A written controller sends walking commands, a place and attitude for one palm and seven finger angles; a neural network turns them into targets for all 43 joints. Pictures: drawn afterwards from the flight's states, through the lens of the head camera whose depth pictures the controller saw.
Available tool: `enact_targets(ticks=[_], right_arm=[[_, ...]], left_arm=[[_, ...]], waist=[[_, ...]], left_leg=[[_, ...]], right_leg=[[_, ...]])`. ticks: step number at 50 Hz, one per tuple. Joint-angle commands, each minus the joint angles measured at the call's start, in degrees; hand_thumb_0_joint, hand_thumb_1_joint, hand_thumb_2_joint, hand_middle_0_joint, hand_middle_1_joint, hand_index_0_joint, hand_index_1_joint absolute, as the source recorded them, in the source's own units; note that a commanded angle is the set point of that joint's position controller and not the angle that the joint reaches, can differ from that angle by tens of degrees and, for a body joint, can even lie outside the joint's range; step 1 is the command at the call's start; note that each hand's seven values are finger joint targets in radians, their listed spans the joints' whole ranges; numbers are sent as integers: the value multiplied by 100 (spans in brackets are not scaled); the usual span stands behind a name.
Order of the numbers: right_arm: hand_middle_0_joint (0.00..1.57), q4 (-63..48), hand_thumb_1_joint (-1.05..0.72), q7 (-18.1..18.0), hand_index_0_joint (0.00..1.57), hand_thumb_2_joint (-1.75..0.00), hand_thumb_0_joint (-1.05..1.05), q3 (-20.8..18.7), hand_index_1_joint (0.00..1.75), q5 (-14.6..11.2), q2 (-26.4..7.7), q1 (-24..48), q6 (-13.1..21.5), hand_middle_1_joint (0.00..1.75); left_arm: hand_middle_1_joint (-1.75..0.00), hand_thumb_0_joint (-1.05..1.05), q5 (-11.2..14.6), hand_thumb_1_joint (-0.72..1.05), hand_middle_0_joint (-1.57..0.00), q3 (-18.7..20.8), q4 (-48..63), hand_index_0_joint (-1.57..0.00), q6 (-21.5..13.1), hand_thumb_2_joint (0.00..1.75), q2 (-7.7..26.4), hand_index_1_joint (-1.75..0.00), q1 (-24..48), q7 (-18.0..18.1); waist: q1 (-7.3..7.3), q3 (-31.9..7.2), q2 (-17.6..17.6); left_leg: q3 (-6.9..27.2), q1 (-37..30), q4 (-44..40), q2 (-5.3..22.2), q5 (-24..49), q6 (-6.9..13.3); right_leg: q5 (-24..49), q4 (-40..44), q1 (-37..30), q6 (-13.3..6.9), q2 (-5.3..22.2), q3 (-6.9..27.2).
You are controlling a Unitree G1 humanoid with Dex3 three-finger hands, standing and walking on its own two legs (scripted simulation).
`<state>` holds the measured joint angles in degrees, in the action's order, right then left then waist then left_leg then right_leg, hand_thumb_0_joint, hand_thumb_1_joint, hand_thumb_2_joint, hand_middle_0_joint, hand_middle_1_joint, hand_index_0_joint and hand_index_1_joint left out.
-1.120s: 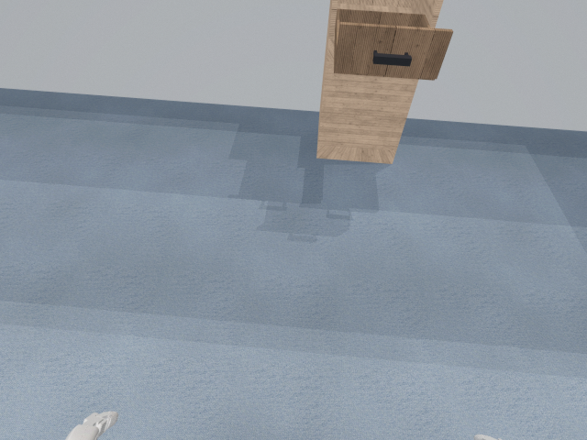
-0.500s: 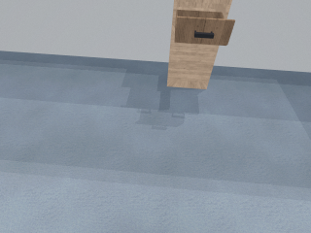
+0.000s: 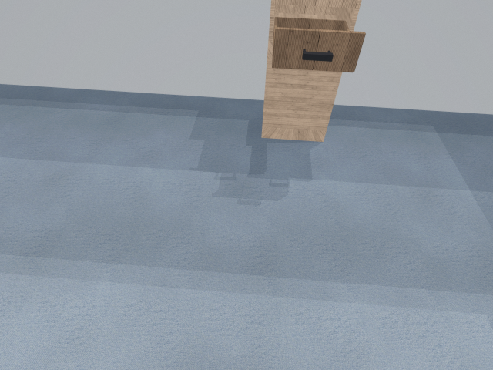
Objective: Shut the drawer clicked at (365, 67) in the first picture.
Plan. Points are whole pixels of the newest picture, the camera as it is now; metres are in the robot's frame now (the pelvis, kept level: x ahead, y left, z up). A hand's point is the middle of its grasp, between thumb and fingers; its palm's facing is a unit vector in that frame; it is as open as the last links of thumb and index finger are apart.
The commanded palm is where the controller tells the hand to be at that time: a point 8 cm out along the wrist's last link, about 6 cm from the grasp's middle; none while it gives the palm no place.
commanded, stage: look at it before walking up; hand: left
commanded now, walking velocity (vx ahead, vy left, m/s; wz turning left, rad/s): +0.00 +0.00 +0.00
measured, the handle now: (317, 54) +1.30 -0.23 -0.06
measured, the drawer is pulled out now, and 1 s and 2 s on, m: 0.29 0.29 0.29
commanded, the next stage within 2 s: walk to a spot facing it in 0.42 s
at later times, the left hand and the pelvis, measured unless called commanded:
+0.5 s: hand out of the picture +0.07 +0.25 -0.16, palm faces -0.03 -0.94 -0.33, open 7.3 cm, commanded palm none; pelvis +0.00 +0.00 +0.00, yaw +0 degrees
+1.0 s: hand out of the picture +0.13 +0.14 -0.18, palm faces -0.12 -0.96 -0.24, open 7.3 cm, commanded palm none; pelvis +0.08 -0.05 -0.02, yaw -12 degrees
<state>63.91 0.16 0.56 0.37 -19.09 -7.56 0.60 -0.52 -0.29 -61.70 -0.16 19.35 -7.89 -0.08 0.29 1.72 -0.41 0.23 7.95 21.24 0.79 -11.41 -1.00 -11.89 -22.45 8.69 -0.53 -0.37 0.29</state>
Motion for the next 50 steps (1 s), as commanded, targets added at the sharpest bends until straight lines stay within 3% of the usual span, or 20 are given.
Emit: enact_targets(ticks=[1, 26, 28, 31, 33, 34, 35, 36, 37, 38, 40, 42, 43, 44, 45, 46, 47, 48, 49, 50], right_arm=[[20, -364, -90, -93, 20, -90, 0, -242, 30, 13, -1173, 281, 141, 30], [20, -346, -90, -101, 20, -90, 0, -242, 30, 6, -1200, 315, 147, 30], [20, -225, -90, -90, 20, -90, 0, -119, 30, 46, -609, -3, 76, 30], [20, -283, -90, -80, 20, -90, 0, -185, 30, 90, -600, -261, -16, 30], [20, -408, -90, -86, 20, -90, 0, -276, 30, 99, -747, -372, -21, 30], [20, -452, -90, -91, 20, -90, 0, -334, 30, 94, -851, -479, -17, 30], [20, -478, -90, -104, 20, -90, 0, -405, 30, 86, -983, -600, 10, 30], [20, -522, -90, -119, 20, -90, 0, -466, 30, 68, -1037, -724, 63, 30], [20, -537, -90, -123, 20, -90, 0, -493, 30, 74, -995, -867, 119, 30], [20, -530, -90, -128, 20, -90, 0, -507, 30, 81, -927, -962, 164, 30], [20, -573, -90, -135, 20, -90, 0, -521, 30, 104, -790, -865, 200, 30], [20, -655, -90, -134, 20, -90, 0, -523, 30, 115, -704, -566, 204, 30], [20, -680, -90, -128, 20, -90, 0, -522, 30, 106, -657, -440, 199, 30], [20, -763, -90, -86, 20, -90, 0, -474, 30, 61, -466, -377, 194, 30], [20, -1063, -90, -21, 20, -90, 0, -355, 30, 14, 43, -278, 207, 30], [20, -1313, -90, -17, 20, -90, 0, -366, 30, 51, -85, 190, 256, 30], [20, -1264, -90, -18, 20, -90, 0, -421, 30, 32, -158, 168, 278, 30], [20, -1235, -90, -1, 20, -90, 0, -413, 30, 40, -84, 351, 295, 30], [20, -1169, -90, 5, 20, -90, 0, -436, 30, 63, -29, 215, 288, 30], [20, -1113, -90, 16, 20, -90, 0, -436, 30, 97, 32, 159, 255, 30]], left_arm=[[-30, 0, -7, 90, -20, 226, 357, -20, -126, 90, 1172, -30, 246, 73], [-30, 0, -5, 90, -20, 209, 283, -20, -146, 90, 1171, -30, 163, 75], [-30, 0, -4, 90, -20, 107, 163, -20, -34, 90, 591, -30, -140, 83], [-30, 0, -54, 90, -20, 161, 273, -20, 102, 90, 527, -30, -322, 2], [-30, 0, -73, 90, -20, 232, 441, -20, 122, 90, 519, -30, -372, -64], [-30, 0, -75, 90, -20, 253, 531, -20, 119, 90, 483, -30, -409, -90], [-30, 0, -73, 90, -20, 265, 619, -20, 102, 90, 353, -30, -418, -120], [-30, 0, -69, 90, -20, 292, 753, -20, 83, 90, 241, -30, -284, -143], [-30, 0, -79, 90, -20, 312, 896, -20, 61, 90, 200, -30, -75, -167], [-30, 0, -79, 90, -20, 334, 983, -20, 31, 90, 153, -30, 19, -192], [-30, 0, -65, 90, -20, 360, 1028, -20, -17, 90, -22, -30, -83, -232], [-30, 0, -55, 90, -20, 393, 881, -20, -37, 90, -182, -30, -678, -269], [-30, 0, -72, 90, -20, 442, 675, -20, -53, 90, -171, -30, -1265, -270], [-30, 0, -96, 90, -20, 516, 429, -20, -110, 90, 208, -30, -2087, -219], [-30, 0, -132, 90, -20, 680, 303, -20, -215, 90, 891, -30, -2658, -100], [-30, 0, -8, 90, -20, 675, 307, -20, -224, 90, 937, -30, -2867, -1], [-30, 0, 0, 90, -20, 663, 411, -20, -240, 90, 793, -30, -2456, 39], [-30, 0, -12, 90, -20, 614, 489, -20, -260, 90, 574, -30, -2170, 29], [-30, 0, -38, 90, -20, 585, 578, -20, -279, 90, 433, -30, -1847, 52], [-30, 0, -52, 90, -20, 517, 646, -20, -306, 90, 244, -30, -1675, 54]], waist=[[-38, -258, 60], [-41, -353, 90], [-37, -401, 82], [-17, 103, 78], [5, 390, 298], [38, 450, 490], [93, 544, 915], [168, 547, 1155], [247, 548, 1071], [256, 532, 960], [137, 411, 807], [-172, 208, 825], [-460, 28, 586], [-812, -341, -428], [-961, -267, -2349], [-1028, -227, -1845], [-786, -28, -1145], [-711, 233, -848], [-485, 244, -325], [-373, 351, -172]], left_leg=[[531, 42, -344, 595, 458, 242], [520, -136, -360, 634, 807, 236], [329, -186, -219, 628, 279, 141], [292, 101, -229, 668, -1384, 197], [485, 220, -388, 861, -2116, 322], [749, 88, -546, 1085, -2437, 461], [1125, -64, -835, 1460, -2625, 675], [1414, -257, -1069, 1917, -2305, 961], [1448, -589, -1083, 2107, -1633, 1150], [1270, -754, -960, 2165, -1036, 1197], [653, -720, -623, 2111, -53, 1067], [-125, -66, -43, 1808, 113, 722], [-474, 477, 754, 1544, -199, 517], [-949, 1250, 2165, 1068, -537, 233], [-1226, 3063, 4120, 275, -2267, -112], [-466, 3470, 4785, 299, -2302, -28], [-146, 3508, 4901, 587, -1681, 37], [-139, 3452, 4984, 682, -1346, 5], [-57, 3312, 4901, 767, -1129, -32], [-54, 3090, 4718, 811, -874, -90]], right_leg=[[401, 454, 43, -133, 691, 678], [825, 448, -45, -128, 710, 631], [274, 376, 36, -72, 625, 672], [-1337, 276, 696, -146, 403, 837], [-1696, -97, 1136, -172, 196, 761], [-1732, -522, 1456, -156, 35, 601], [-1489, -1226, 1807, -95, -164, 242], [-1458, -2063, 2137, -26, -117, -74], [-1721, -2488, 2564, 5, 87, -22], [-1771, -2614, 2716, 22, 238, 11], [-1674, -2360, 2395, 30, 433, -123], [-1156, -1568, 1179, 2, 342, -432], [-480, -1016, 207, -28, 148, -625], [-344, -377, -929, -132, 225, -272], [-981, 662, -1561, -763, 1855, 2601], [-612, 1130, -1423, -1195, 2263, 3777], [-815, 1056, -1220, -1363, 2152, 3323], [-862, 1098, -683, -1372, 1964, 3255], [-807, 1025, -477, -1384, 1939, 2958], [-407, 1042, -80, -1292, 1769, 2586]])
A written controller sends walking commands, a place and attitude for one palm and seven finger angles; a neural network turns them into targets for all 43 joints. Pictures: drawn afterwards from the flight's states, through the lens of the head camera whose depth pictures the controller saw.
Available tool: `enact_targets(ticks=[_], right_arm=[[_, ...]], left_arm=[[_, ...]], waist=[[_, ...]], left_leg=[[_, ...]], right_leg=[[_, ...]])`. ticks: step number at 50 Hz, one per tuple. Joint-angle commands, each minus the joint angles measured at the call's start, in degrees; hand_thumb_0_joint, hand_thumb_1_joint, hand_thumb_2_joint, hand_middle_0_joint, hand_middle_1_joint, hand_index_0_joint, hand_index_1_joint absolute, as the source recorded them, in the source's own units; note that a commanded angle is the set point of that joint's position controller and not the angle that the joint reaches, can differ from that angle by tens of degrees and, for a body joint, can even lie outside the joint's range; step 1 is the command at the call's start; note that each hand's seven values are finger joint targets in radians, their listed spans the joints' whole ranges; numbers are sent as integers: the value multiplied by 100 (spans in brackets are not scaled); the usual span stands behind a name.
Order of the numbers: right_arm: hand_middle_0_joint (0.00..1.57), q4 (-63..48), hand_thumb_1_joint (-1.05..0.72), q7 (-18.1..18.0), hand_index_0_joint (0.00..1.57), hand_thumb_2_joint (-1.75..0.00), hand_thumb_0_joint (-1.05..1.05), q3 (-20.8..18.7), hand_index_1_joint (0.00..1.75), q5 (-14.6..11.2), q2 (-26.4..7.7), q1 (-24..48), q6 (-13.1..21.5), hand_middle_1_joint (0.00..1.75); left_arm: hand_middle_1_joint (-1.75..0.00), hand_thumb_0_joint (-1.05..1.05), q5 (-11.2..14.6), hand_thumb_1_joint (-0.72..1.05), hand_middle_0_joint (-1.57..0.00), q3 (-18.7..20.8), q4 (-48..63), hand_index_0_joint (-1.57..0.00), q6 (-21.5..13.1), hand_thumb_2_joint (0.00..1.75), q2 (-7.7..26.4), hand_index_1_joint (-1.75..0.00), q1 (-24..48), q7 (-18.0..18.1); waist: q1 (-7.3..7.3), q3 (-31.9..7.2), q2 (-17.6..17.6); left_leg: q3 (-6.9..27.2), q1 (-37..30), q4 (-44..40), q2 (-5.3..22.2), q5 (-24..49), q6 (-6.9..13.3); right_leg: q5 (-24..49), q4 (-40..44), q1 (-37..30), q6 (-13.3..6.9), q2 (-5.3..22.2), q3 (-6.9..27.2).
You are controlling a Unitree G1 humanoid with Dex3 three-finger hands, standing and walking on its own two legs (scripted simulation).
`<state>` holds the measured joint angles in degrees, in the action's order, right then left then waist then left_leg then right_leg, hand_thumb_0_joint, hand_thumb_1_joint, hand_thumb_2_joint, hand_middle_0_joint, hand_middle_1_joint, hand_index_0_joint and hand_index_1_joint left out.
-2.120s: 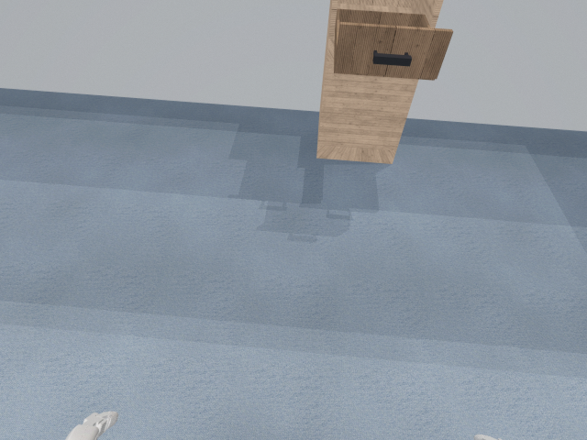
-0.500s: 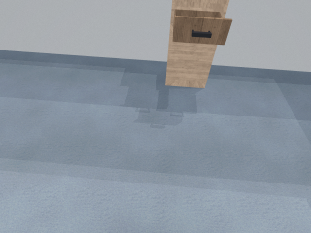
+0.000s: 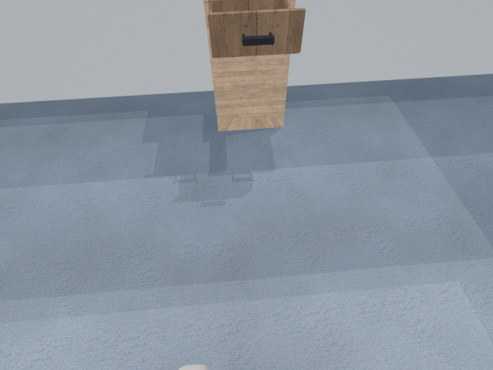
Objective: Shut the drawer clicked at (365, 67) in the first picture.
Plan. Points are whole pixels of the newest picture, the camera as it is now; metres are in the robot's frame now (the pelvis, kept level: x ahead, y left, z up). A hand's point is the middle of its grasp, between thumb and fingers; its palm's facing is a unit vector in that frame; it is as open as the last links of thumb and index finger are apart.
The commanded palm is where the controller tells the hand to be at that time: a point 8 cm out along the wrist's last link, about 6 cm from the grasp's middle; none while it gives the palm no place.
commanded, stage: walk to a spot facing it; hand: left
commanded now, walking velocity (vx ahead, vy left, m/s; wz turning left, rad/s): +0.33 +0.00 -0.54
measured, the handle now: (257, 37) +1.23 +0.07 -0.04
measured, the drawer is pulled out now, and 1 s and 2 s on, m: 0.29 0.29 0.29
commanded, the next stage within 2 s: turn to face it in 1.44 s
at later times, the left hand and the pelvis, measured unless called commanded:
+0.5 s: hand (141, 329) +0.21 +0.25 -0.18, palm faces -0.14 -0.97 -0.19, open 7.4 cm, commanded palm none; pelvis +0.21 +0.05 +0.00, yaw -15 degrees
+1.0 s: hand (252, 182) +0.60 +0.05 -0.16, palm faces -0.56 -0.82 -0.16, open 7.4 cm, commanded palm none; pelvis +0.40 -0.03 -0.01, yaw -29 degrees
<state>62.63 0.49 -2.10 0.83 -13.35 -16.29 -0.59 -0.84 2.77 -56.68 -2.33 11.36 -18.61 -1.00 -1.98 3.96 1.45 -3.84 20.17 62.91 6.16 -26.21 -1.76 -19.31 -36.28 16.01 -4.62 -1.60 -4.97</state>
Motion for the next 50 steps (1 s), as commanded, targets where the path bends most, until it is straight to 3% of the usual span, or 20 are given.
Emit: enact_targets(ticks=[1, 3, 6, 14, 17, 19, 20, 21, 22, 23, 25, 28, 30, 35, 37, 44, 47, 48, 49, 50], right_arm=[[20, -926, -90, -9, 20, -90, 0, -164, 30, 56, -438, 819, 327, 30], [20, -905, -90, 11, 20, -90, 0, -178, 30, 53, -319, 634, 254, 30], [20, -1034, -90, 53, 20, -90, 0, -198, 30, 54, -253, 769, 243, 30], [20, -1553, -90, 96, 20, -90, 0, -138, 30, 27, -95, 1864, 349, 30], [20, -1566, -90, 82, 20, -90, 0, -120, 30, -5, -97, 1724, 415, 30], [20, -1215, -90, -26, 20, -90, 0, -182, 30, 12, -326, 586, 474, 30], [20, -950, -90, -107, 20, -90, 0, -263, 30, 46, -640, -397, 492, 30], [20, -776, -90, -158, 20, -90, 0, -443, 30, 129, -1386, -1113, 516, 30], [20, -715, -90, -157, 20, -90, 0, -405, 30, 72, -1480, -1369, 469, 30], [20, -821, -90, -142, 20, -90, 0, -342, 30, 47, -1214, -936, 437, 30], [20, -924, -90, -159, 20, -90, 0, -182, 30, 44, -544, -214, 514, 30], [20, -835, -90, -171, 20, -90, 0, -68, 30, 39, -148, -37, 595, 30], [20, -795, -90, -185, 20, -90, 0, -75, 30, 14, -155, -102, 633, 30], [20, -574, -90, -210, 20, -90, 0, -79, 30, -10, -133, -720, 665, 30], [20, -478, -90, -213, 20, -90, 0, -92, 30, 6, -255, -940, 662, 30], [20, -91, -90, -200, 20, -90, 0, -88, 30, 99, -301, -1768, 552, 30], [20, -116, -90, -205, 20, -90, 0, -135, 30, 84, -498, -1575, 522, 30], [20, -163, -90, -198, 20, -90, 0, -151, 30, 60, -607, -1447, 509, 30], [20, -216, -90, -175, 20, -90, 0, -164, 30, 33, -627, -1354, 492, 30], [20, -307, -90, -96, 20, -90, 0, -134, 30, -41, -498, -1282, 490, 30]], left_arm=[[-30, 0, -42, 90, -20, 201, 153, -20, -120, 90, 978, -30, -524, 146], [-30, 0, -35, 90, -20, 195, 109, -20, -161, 90, 945, -30, -540, 130], [-30, 0, -31, 90, -20, 189, 36, -20, -208, 90, 863, -30, -680, 129], [-30, 0, -84, 90, -20, 163, -150, -20, -212, 90, 766, -30, -1120, 224], [-30, 0, -85, 90, -20, 202, -79, -20, -176, 90, 858, -30, -930, 249], [-30, 0, -51, 90, -20, 244, -18, -20, -194, 90, 952, -30, -633, 245], [-30, 0, 1, 90, -20, 267, 37, -20, -200, 90, 857, -30, -572, 217], [-30, 0, 89, 90, -20, 252, 115, -20, -173, 90, 505, -30, -850, 136], [-30, 0, 70, 90, -20, 206, 198, -20, -214, 90, 447, -30, -744, 113], [-30, 0, 24, 90, -20, 237, 265, -20, -185, 90, 550, -30, -427, 120], [-30, 0, -65, 90, -20, 242, 243, -20, -79, 90, 448, -30, -49, 37], [-30, 0, -119, 90, -20, 225, 137, -20, 196, 90, 130, -30, -314, -75], [-30, 0, -117, 90, -20, 236, 159, -20, 299, 90, 91, -30, -325, -94], [-30, 0, -146, 90, -20, 236, 378, -20, 368, 90, 114, -30, 395, -134], [-30, 0, -140, 90, -20, 192, 503, -20, 359, 90, 102, -30, 818, -162], [-30, 0, -88, 90, -20, 57, 794, -20, 232, 90, 8, -30, 2062, -183], [-30, 0, -85, 90, -20, 94, 654, -20, 142, 90, 137, -30, 1488, -144], [-30, 0, -94, 90, -20, 132, 495, -20, 100, 90, 239, -30, 967, -121], [-30, 0, -121, 90, -20, 200, 263, -20, 35, 90, 437, -30, 237, -86], [-30, 0, -138, 90, -20, 338, 28, -20, -34, 90, 931, -30, -586, -34]], waist=[[23, 13, -311], [140, -77, -344], [122, -92, -515], [-247, 39, -793], [-135, -70, -958], [424, -552, -743], [816, -1099, -495], [937, -1839, 1077], [885, -1906, 1479], [738, -1146, 676], [409, -223, 657], [21, 94, 758], [-74, 51, 637], [90, 233, 398], [218, 320, 359], [701, 476, 501], [374, 32, 727], [125, -309, 753], [-227, -746, 439], [-638, -1404, -203]], left_leg=[[299, 1721, 405, 243, 792, -70], [216, 1649, 191, 195, 1155, -147], [186, 1883, -104, 162, 1613, -214], [16, 2021, -1556, -45, 1493, -160], [-104, 1037, -2436, -269, 1232, -8], [-250, -749, -3292, -527, 1630, 122], [32, -2315, -3426, -183, 2039, 239], [2129, -3784, -3507, 1604, 2400, 766], [3362, -3682, -4336, 2436, 2546, 1198], [3070, -2825, -4585, 2436, 1966, 1370], [2095, -1465, -4912, 1937, 1467, 996], [442, -468, -5054, 1221, 1820, 546], [66, -502, -5203, 1154, 1827, 544], [-291, -1258, -5250, 1161, 2553, 511], [-419, -1682, -5191, 1225, 2869, 671], [-881, -2505, -4845, 1370, 4230, 801], [-1258, -2759, -3837, 1454, 6331, 719], [-1371, -2710, -3195, 1389, 6777, 632], [-1488, -2132, -2116, 1229, 6474, 438], [-1550, -691, -600, 990, 4603, 204]], right_leg=[[685, 2417, -714, -793, 1748, 2743], [1096, 2409, -649, -680, 1477, 2222], [1343, 2435, -854, -611, 1278, 1958], [3004, 2039, -1718, -580, 1269, 2087], [3766, 1655, -1570, -459, 1211, 2022], [4467, 553, -1044, -245, 918, 1758], [3765, -515, -279, -66, 652, 1551], [747, -2386, 1180, 245, -154, 848], [-1299, -3781, 1829, 285, -271, 844], [-1097, -4210, 2024, 225, 168, 949], [-241, -4344, 2142, 342, 554, 847], [482, -3887, 1624, 421, 636, 645], [897, -3849, 1826, 476, 693, 638], [1507, -3337, 2735, 605, 813, 536], [1487, -2729, 2932, 618, 847, 353], [914, -648, 2373, 336, 573, -283], [363, -105, 1370, 27, 180, -550], [368, 91, 694, -60, -1, -663], [789, 526, -569, -137, -112, -696], [1136, 650, -2355, -430, 747, 312]])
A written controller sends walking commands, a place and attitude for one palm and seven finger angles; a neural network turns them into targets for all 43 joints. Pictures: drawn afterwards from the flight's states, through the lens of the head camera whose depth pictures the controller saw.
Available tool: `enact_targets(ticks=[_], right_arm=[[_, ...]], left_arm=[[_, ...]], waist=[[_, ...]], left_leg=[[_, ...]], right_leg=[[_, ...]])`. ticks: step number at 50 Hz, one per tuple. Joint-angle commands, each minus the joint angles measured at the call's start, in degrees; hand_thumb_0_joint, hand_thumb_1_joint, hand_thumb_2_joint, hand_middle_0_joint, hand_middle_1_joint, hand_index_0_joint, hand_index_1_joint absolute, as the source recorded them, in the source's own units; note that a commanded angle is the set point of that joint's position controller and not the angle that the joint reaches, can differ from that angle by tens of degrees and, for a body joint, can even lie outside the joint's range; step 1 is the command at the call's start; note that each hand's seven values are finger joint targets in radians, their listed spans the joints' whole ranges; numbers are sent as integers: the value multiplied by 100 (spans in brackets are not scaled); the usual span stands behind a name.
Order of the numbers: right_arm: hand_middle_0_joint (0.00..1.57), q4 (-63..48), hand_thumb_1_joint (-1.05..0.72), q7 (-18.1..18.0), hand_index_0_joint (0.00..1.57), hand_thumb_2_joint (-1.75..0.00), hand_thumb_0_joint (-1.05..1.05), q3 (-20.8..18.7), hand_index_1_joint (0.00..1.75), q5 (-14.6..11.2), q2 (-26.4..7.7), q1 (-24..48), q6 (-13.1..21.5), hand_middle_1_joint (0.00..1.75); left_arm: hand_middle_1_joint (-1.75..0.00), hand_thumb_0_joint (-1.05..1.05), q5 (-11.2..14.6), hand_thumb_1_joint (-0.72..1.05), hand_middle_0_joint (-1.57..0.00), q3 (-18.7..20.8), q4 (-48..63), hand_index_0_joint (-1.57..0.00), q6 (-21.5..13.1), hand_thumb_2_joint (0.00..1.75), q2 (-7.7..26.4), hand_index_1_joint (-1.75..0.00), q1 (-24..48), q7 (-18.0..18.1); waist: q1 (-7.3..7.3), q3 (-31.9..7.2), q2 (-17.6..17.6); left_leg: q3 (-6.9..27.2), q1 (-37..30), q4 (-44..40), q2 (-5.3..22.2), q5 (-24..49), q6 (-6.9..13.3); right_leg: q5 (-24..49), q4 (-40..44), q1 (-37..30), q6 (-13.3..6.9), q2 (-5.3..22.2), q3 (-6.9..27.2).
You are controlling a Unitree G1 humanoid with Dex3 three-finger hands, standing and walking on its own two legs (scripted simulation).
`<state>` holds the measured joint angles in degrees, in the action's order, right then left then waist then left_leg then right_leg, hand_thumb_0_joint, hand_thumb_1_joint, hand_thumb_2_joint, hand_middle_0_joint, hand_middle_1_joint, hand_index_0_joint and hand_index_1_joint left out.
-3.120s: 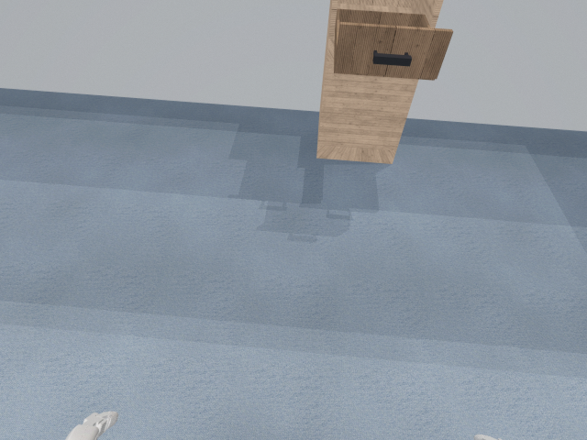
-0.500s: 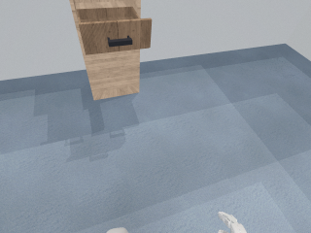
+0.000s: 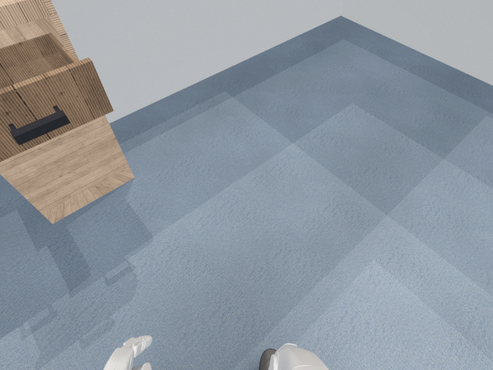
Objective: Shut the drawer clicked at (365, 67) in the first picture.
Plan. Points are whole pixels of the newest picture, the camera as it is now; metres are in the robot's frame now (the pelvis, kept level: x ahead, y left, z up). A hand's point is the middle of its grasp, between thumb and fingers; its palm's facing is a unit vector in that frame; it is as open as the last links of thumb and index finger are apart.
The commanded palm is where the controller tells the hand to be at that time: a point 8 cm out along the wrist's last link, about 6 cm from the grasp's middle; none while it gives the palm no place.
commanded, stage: walk to a spot facing it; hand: left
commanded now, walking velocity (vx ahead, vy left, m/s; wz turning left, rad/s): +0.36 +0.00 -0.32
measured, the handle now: (38, 122) +0.67 +0.50 -0.04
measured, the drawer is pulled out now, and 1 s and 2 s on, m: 0.29 0.29 0.29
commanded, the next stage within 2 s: turn to face it in 0.44 s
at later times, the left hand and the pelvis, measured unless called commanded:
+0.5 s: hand (152, 349) +0.18 +0.17 -0.16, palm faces +0.02 -0.98 -0.19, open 7.3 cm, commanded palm none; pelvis +0.22 -0.01 +0.02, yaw -6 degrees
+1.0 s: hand (178, 215) +0.45 +0.15 -0.14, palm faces +0.05 -0.96 -0.26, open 7.3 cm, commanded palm none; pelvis +0.33 -0.04 +0.01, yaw +2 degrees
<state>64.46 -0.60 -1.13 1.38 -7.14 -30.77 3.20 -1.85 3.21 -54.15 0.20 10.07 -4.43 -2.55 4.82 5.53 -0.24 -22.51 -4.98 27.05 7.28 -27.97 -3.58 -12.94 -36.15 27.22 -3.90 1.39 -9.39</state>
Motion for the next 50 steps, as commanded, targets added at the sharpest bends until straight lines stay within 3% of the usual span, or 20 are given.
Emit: enact_targets(ticks=[1, 2, 5, 9, 14, 21, 23, 25, 26, 27, 28, 29, 31, 35, 40, 44, 47, 48, 49, 50], right_arm=[[20, -710, -90, -1, 20, -90, 0, -170, 30, -164, -689, 57, 147, 30], [20, -863, -90, -30, 20, -90, 0, -205, 30, -160, -828, 674, 131, 30], [20, -808, -90, -5, 20, -90, 0, -226, 30, -54, -648, 1093, 17, 30], [20, -552, -90, 34, 20, -90, 0, -217, 30, 27, -324, 437, -192, 30], [20, -914, -90, 130, 20, -90, 0, -243, 30, 37, -427, 1466, -149, 30], [20, -1288, -90, 225, 20, -90, 0, -150, 30, 2, -514, 2748, -45, 30], [20, -1267, -90, 201, 20, -90, 0, -155, 30, -10, -554, 2771, -16, 30], [20, -957, -90, 106, 20, -90, 0, -210, 30, 13, -713, 1808, 43, 30], [20, -722, -90, 44, 20, -90, 0, -276, 30, 45, -992, 1002, 77, 30], [20, -569, -90, -21, 20, -90, 0, -404, 30, 109, -1622, 283, 109, 30], [20, -486, -90, -42, 20, -90, 0, -378, 30, 6, -1759, 10, 48, 30], [20, -575, -90, -38, 20, -90, 0, -320, 30, -48, -1592, 360, -20, 30], [20, -643, -90, -101, 20, -90, 0, -174, 30, -43, -1044, 1095, 50, 30], [20, -709, -90, -94, 20, -90, 0, -135, 30, -83, -862, 1545, 44, 30], [20, -883, -90, -43, 20, -90, 0, -328, 30, -29, -1139, 1569, -145, 30], [20, -942, -90, -25, 20, -90, 0, -420, 30, -1, -1301, 1535, -289, 30], [20, -1068, -90, -6, 20, -90, 0, -486, 30, -28, -1364, 1661, -355, 30], [20, -1118, -90, 32, 20, -90, 0, -468, 30, -84, -1073, 1512, -352, 30], [20, -1304, -90, 45, 20, -90, 0, -386, 30, -79, -666, 1433, -365, 30], [20, -1327, -90, 10, 20, -90, 0, -474, 30, -38, -976, 1545, -428, 30]], left_arm=[[-30, 0, 42, 90, -20, 439, -317, -20, -321, 90, 1652, -30, -2538, 207], [-30, 0, 167, 90, -20, 469, -331, -20, -266, 90, 1816, -30, -2456, 261], [-30, 0, 158, 90, -20, 240, -121, -20, -313, 90, 1058, -30, -1274, 332], [-30, 0, 71, 90, -20, 102, -250, -20, -466, 90, 668, -30, -1052, 335], [-30, 0, 75, 90, -20, 93, -410, -20, -528, 90, 566, -30, -1526, 318], [-30, 0, 69, 90, -20, 44, -648, -20, -517, 90, 719, -30, -2156, 357], [-30, 0, 68, 90, -20, 43, -723, -20, -498, 90, 752, -30, -2214, 378], [-30, 0, 93, 90, -20, 61, -719, -20, -500, 90, 812, -30, -1993, 389], [-30, 0, 139, 90, -20, 56, -686, -20, -492, 90, 732, -30, -1967, 380], [-30, 0, 214, 90, -20, 8, -629, -20, -480, 90, 416, -30, -2195, 348], [-30, 0, 200, 90, -20, -52, -566, -20, -521, 90, 386, -30, -2193, 354], [-30, 0, 165, 90, -20, -5, -507, -20, -461, 90, 543, -30, -1905, 392], [-30, 0, 97, 90, -20, 9, -586, -20, -377, 90, 307, -30, -1642, 360], [-30, 0, 89, 90, -20, -26, -611, -20, -122, 90, 16, -30, -1884, 345], [-30, 0, 76, 90, -20, 95, -165, -20, 38, 90, 167, -30, -1249, 372], [-30, 0, 110, 90, -20, 123, 129, -20, 13, 90, 296, -30, -843, 389], [-30, 0, 141, 90, -20, 183, 157, -20, -77, 90, 454, -30, -1175, 406], [-30, 0, 79, 90, -20, 244, 156, -20, -158, 90, 841, -30, -1335, 441], [-30, 0, 10, 90, -20, 364, 199, -20, -186, 90, 1510, -30, -1477, 486], [-30, 0, 72, 90, -20, 323, 261, -20, -136, 90, 1480, -30, -1482, 480]], waist=[[-1297, -2332, -1266], [-1321, -2133, -752], [-684, -634, 239], [-154, -329, -200], [-437, -267, -554], [-788, -30, -489], [-742, -44, -435], [-253, -492, -309], [66, -985, -2], [215, -1735, 1195], [156, -1942, 1553], [40, -1299, 794], [-262, -463, 797], [-676, -419, 791], [-568, -503, 846], [-453, -555, 1066], [-694, -781, 825], [-729, -1031, -143], [-764, -1127, -1906], [-810, -1140, -1389]], left_leg=[[709, 3696, 4931, -221, -344, 40], [1651, 4162, 5623, -224, -542, 203], [2115, 3921, 5087, 372, 752, 221], [1954, 3273, 4018, 296, 1219, 127], [1924, 3902, 2848, 295, 1666, 47], [1645, 3806, 1408, -43, 1611, 176], [1549, 3359, 1055, -185, 1441, 277], [1371, 1981, 263, -478, 1806, 376], [1677, 514, 7, -193, 2537, 526], [3446, -1000, 37, 1386, 3946, 1113], [4317, -1158, -437, 2188, 5375, 1671], [3944, -320, -504, 2058, 5315, 1811], [3392, 953, -915, 1517, 4799, 1573], [2424, 2059, -1058, 754, 4666, 1237], [2786, 2101, -1063, 680, 3506, 1330], [3258, 2019, -670, 651, 3497, 1307], [3295, 2339, 58, 344, 3110, 938], [2831, 3025, 915, -141, 1975, 531], [1981, 4077, 2447, -969, -598, 68], [2388, 3816, 3475, -660, -847, 130]], right_leg=[[1535, 1048, -4900, -1269, 2189, 3794], [1871, 1592, -4642, -1483, 2333, 4035], [1254, 2006, -2171, -968, 1736, 2585], [1204, 2367, -966, -652, 1094, 1528], [1119, 2425, -1627, -739, 1042, 1656], [2516, 2098, -2543, -600, 1149, 1682], [3125, 1831, -2594, -562, 1169, 1705], [4003, 714, -2427, -341, 884, 1379], [3480, -395, -1699, -120, 615, 1205], [881, -2016, -266, 199, -90, 654], [-2061, -3397, 277, 261, -331, 758], [-2043, -3697, 320, 239, -25, 934], [-1440, -3588, 406, 414, 322, 949], [-863, -2438, -489, 639, 379, 697], [-563, -1555, -369, 797, 311, 633], [-670, -601, -728, 807, 105, 550], [233, 1051, -1814, 792, 125, 570], [833, 1705, -2770, 622, 970, 1324], [2291, 1876, -3197, 41, 2592, 2724], [2343, 1824, -2464, -374, 2887, 2526]])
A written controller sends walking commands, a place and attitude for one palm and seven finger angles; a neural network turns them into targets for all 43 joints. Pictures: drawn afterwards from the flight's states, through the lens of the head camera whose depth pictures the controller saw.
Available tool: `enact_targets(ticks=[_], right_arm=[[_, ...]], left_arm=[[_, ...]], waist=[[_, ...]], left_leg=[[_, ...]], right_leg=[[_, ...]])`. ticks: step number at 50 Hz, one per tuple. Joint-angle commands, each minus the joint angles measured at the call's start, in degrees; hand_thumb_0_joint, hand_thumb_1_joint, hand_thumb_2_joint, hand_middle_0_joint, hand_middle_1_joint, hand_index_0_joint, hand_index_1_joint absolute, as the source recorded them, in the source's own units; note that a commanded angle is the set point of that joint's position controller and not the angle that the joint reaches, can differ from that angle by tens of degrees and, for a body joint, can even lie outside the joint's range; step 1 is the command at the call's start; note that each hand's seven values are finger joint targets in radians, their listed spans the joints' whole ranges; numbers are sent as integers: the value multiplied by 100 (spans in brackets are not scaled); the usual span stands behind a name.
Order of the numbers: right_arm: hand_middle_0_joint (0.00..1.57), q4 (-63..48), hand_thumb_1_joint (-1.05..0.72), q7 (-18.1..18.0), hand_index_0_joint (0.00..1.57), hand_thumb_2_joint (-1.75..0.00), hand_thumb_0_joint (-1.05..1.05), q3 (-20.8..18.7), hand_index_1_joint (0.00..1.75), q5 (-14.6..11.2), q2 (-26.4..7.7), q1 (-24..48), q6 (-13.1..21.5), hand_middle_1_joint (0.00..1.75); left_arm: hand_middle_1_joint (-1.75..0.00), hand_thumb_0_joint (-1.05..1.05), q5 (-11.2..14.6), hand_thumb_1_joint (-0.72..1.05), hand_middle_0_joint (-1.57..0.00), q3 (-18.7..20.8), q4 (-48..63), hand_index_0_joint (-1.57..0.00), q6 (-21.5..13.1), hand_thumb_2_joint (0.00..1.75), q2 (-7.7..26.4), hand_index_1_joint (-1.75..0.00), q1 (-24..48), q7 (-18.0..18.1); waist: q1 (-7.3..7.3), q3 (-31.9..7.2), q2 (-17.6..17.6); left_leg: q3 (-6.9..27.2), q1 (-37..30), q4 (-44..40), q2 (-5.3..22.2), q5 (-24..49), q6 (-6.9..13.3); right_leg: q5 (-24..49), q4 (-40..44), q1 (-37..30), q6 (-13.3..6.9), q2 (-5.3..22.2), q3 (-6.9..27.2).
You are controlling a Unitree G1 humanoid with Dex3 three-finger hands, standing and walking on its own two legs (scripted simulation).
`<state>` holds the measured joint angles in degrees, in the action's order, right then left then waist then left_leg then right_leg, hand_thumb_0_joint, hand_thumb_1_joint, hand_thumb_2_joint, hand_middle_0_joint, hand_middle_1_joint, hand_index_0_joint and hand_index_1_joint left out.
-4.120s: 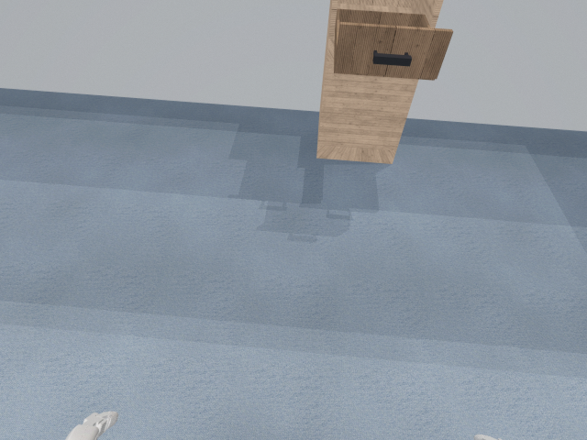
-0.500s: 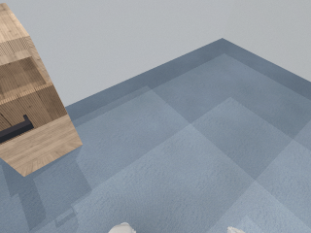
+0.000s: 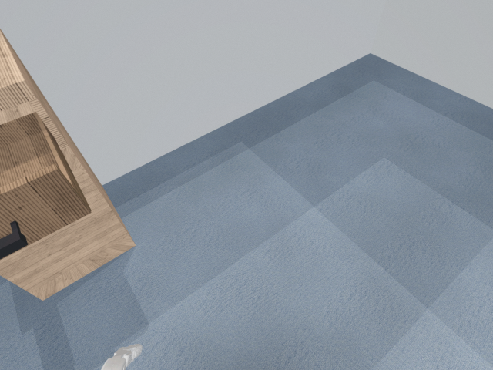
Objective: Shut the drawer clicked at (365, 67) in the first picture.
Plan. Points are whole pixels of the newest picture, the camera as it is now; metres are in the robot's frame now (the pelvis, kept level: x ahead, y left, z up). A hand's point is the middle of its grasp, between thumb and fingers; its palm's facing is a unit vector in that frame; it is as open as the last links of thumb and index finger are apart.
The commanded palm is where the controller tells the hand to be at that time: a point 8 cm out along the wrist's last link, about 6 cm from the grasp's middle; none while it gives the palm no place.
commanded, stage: turn to face it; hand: left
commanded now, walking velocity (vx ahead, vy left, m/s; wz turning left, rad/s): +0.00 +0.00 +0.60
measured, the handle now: out of the picture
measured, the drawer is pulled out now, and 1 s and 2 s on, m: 0.29 0.29 0.29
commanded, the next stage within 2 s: take the last steps up to it in 0.96 s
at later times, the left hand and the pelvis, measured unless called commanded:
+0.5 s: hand out of the picture -0.07 +0.22 -0.18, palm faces +0.40 -0.88 -0.26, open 7.3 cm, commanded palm none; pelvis -0.01 +0.01 -0.01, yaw +20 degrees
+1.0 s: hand out of the picture -0.01 +0.21 -0.14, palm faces +0.50 -0.82 -0.27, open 7.3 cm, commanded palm none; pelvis -0.01 -0.02 +0.00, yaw +30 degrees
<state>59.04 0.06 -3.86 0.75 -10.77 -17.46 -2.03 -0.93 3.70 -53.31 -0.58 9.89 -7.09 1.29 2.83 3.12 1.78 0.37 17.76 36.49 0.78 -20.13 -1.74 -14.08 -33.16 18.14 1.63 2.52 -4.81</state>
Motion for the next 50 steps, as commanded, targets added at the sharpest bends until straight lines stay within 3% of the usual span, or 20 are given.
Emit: enact_targets(ticks=[1, 3, 5, 12, 19, 22, 23, 24, 25, 26, 28, 31, 36, 40, 43, 46, 47, 48, 49, 50], right_arm=[[20, -702, -90, -20, 20, -90, 0, -224, 30, 29, -623, 193, 20, 30], [20, -515, -90, 42, 20, -90, 0, -223, 30, 68, -569, 50, -52, 30], [20, -503, -90, 84, 20, -90, 0, -195, 30, 65, -486, 46, -78, 30], [20, -743, -90, 121, 20, -90, 0, -173, 30, 55, -585, 705, -180, 30], [20, -1083, -90, 165, 20, -90, 0, -59, 30, 2, -544, 1251, -62, 30], [20, -1093, -90, 148, 20, -90, 0, -73, 30, 20, -687, 928, -2, 30], [20, -1028, -90, 147, 20, -90, 0, -120, 30, 29, -867, 664, 30, 30], [20, -998, -90, 118, 20, -90, 0, -250, 30, 46, -1422, 299, 82, 30], [20, -974, -90, 57, 20, -90, 0, -370, 30, 34, -1990, -52, 94, 30], [20, -804, -90, 19, 20, -90, 0, -341, 30, 39, -1980, -217, 73, 30], [20, -925, -90, -71, 20, -90, 0, -252, 30, 46, -1654, 453, 113, 30], [20, -1080, -90, -74, 20, -90, 0, -134, 30, 14, -1328, 921, 172, 30], [20, -936, -90, -87, 20, -90, 0, -132, 30, 21, -1246, 556, 157, 30], [20, -855, -90, -76, 20, -90, 0, -146, 30, 63, -1207, 463, 108, 30], [20, -860, -90, -69, 20, -90, 0, -146, 30, 78, -1192, 614, 73, 30], [20, -834, -90, -51, 20, -90, 0, -137, 30, 32, -1076, 697, 69, 30], [20, -817, -90, -24, 20, -90, 0, -119, 30, -11, -908, 684, 76, 30], [20, -885, -90, -1, 20, -90, 0, -57, 30, -66, -491, 519, 72, 30], [20, -1000, -90, -18, 20, -90, 0, -96, 30, -27, -578, 673, 7, 30], [20, -869, -90, -16, 20, -90, 0, -159, 30, 22, -702, 644, -89, 30]], left_arm=[[-30, 0, -26, 90, -20, 235, 271, -20, -71, 90, 1203, -30, -757, 107], [-30, 0, 6, 90, -20, 98, 440, -20, -34, 90, 903, -30, -192, 89], [-30, 0, 9, 90, -20, 58, 464, -20, -59, 90, 774, -30, -265, 90], [-30, 0, -31, 90, -20, 88, 376, -20, -16, 90, 974, -30, -774, 98], [-30, 0, -100, 90, -20, 206, 287, -20, 68, 90, 1313, -30, -936, 72], [-30, 0, -58, 90, -20, 246, 255, -20, 114, 90, 1423, -30, -923, 15], [-30, 0, -12, 90, -20, 246, 263, -20, 138, 90, 1380, -30, -901, -5], [-30, 0, 13, 90, -20, 220, 388, -20, 167, 90, 1147, -30, -891, -31], [-30, 0, 23, 90, -20, 85, 727, -20, 189, 90, 801, -30, -461, -51], [-30, 0, -30, 90, -20, 83, 798, -20, 247, 90, 969, -30, -186, -27], [-30, 0, -24, 90, -20, 135, 567, -20, 274, 90, 889, -30, -265, -29], [-30, 0, -15, 90, -20, 138, 297, -20, 260, 90, 951, -30, -693, -89], [-30, 0, 18, 90, -20, 81, 317, -20, 282, 90, 834, -30, -529, -20], [-30, 0, 25, 90, -20, 43, 418, -20, 272, 90, 720, -30, -295, 5], [-30, 0, 57, 90, -20, 22, 369, -20, 233, 90, 648, -30, -486, 34], [-30, 0, 63, 90, -20, 46, 233, -20, 140, 90, 677, -30, -903, 64], [-30, 0, 30, 90, -20, 74, 183, -20, 77, 90, 852, -30, -1043, 87], [-30, 0, -58, 90, -20, 149, 193, -20, 7, 90, 1332, -30, -1072, 130], [-30, 0, -50, 90, -20, 173, 308, -20, 32, 90, 1617, -30, -1003, 113], [-30, 0, -20, 90, -20, 128, 364, -20, 54, 90, 1388, -30, -767, 119]], waist=[[-401, -641, -1389], [-133, -303, -1101], [-129, -210, -1072], [-377, -149, -1107], [-557, -443, -1227], [-382, -685, -1117], [-202, -824, -718], [27, -1056, 629], [281, -918, 1890], [280, -893, 1037], [2, -616, 1089], [-254, -666, 760], [-152, -623, 510], [-85, -487, 710], [-201, -441, 902], [-437, -554, 540], [-507, -615, 80], [-461, -642, -1432], [-525, -388, -1779], [-430, -295, -1177]], left_leg=[[237, 1494, 3007, 178, -1155, -70], [13, 1524, 3497, 292, -447, -163], [-100, 1554, 3475, 294, -84, -228], [-291, 1596, 2801, 381, -116, -332], [-698, 752, 901, 362, -503, -158], [-924, -101, -254, 206, 214, -40], [-796, -810, -880, 258, 850, 35], [605, -1744, -1407, 1207, 1873, 456], [2195, -1927, -1752, 2478, 3966, 1275], [1886, -1741, -1630, 2643, 3924, 1587], [1406, -1297, -1650, 1927, 3131, 1312], [676, -1195, -1580, 1291, 3466, 995], [924, -1316, -1652, 1331, 3467, 1165], [1189, -1082, -1701, 1321, 2955, 1219], [1413, -704, -1640, 1291, 2752, 1200], [1357, -109, -1230, 1018, 2307, 922], [1089, 291, -806, 689, 1598, 611], [271, 1171, 288, -89, 50, 160], [145, 1168, 1403, -267, -1252, 39], [425, 980, 2197, -150, -1048, 71]], right_leg=[[1786, 1659, -1059, -892, 2391, 1569], [1382, 1604, -775, -665, 1823, 826], [1866, 1538, -822, -555, 1632, 295], [1621, 1601, -1219, -774, 1891, -48], [2011, 1076, -1343, -858, 2167, -345], [1942, 427, -1141, -553, 2028, -716], [1579, -115, -680, -330, 1891, -840], [158, -1311, 452, 74, 1339, -1020], [-2596, -2534, 1728, 454, 631, -725], [-2449, -3153, 1724, 338, 637, -72], [-1637, -3421, 1789, 313, 618, 244], [-835, -3380, 1423, 382, 455, 257], [-923, -2577, 1158, 432, 313, 322], [-1158, -1716, 736, 363, 167, 294], [-1050, -968, 155, 256, 21, 268], [29, 550, -956, 185, -31, 224], [443, 1256, -1502, 128, 290, 499], [711, 1747, -1967, -308, 1594, 1884], [1251, 1927, -1098, -903, 2478, 2367], [583, 2003, -513, -1064, 2244, 1996]])
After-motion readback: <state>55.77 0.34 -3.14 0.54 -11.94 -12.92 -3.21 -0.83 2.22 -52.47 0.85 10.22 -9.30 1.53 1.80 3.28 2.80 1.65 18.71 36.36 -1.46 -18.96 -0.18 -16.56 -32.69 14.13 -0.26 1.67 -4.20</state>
